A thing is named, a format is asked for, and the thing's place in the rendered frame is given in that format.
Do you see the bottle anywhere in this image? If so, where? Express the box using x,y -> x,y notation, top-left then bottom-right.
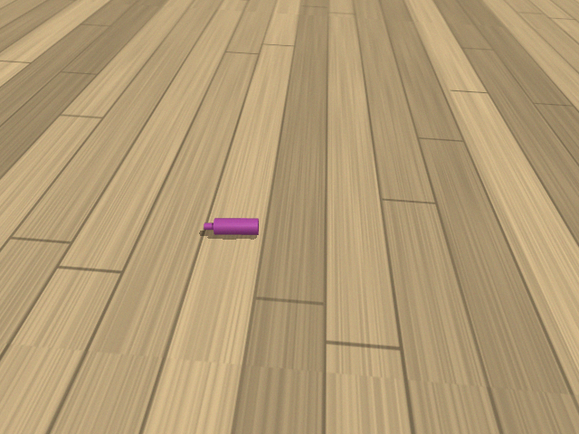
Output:
204,218 -> 259,235

